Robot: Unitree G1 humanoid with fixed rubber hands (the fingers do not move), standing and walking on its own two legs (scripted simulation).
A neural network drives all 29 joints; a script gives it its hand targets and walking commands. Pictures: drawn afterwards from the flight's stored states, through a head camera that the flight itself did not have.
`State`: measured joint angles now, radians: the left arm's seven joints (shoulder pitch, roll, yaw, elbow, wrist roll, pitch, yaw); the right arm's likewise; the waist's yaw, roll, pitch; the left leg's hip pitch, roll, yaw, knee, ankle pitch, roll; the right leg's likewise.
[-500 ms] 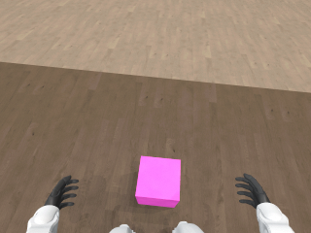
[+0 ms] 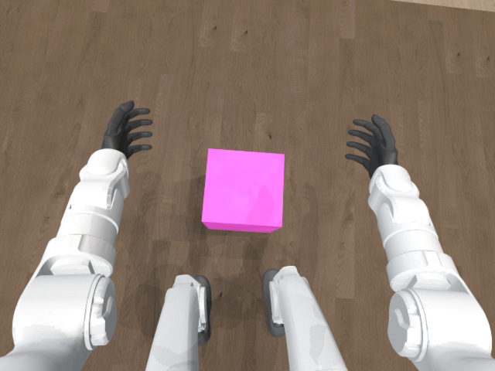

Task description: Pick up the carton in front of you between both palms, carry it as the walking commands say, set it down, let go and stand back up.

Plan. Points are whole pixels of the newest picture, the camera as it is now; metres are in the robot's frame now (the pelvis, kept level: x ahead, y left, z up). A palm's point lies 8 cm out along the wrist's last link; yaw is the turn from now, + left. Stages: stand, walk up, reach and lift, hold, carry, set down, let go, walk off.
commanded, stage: reach and lift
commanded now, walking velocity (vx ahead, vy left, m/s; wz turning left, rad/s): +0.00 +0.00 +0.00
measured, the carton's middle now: (242, 195) +0.46 -0.04 -0.53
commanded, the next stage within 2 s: none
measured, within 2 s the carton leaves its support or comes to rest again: leaves its support in 1.90 s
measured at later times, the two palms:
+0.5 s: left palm (158, 166) +0.49 +0.16 -0.27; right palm (332, 175) +0.45 -0.23 -0.26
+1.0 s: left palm (177, 185) +0.49 +0.15 -0.46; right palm (307, 192) +0.44 -0.22 -0.45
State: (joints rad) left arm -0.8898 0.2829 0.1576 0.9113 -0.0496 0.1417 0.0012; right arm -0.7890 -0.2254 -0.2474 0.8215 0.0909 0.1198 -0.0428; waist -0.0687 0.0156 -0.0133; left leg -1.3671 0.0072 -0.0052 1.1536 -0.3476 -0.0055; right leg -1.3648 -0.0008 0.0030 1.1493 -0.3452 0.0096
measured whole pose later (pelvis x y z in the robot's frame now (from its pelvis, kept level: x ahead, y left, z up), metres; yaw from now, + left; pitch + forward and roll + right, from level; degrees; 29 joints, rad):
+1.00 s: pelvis -0.04 +0.00 -0.27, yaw -1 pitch +40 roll -1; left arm -1.36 0.37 0.00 1.16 -0.24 0.01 0.11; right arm -1.27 -0.30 -0.13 1.10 0.27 -0.02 -0.13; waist -0.06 0.00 0.26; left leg -2.31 0.00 -0.02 2.11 -0.50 -0.01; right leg -2.31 0.01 0.00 2.10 -0.49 0.02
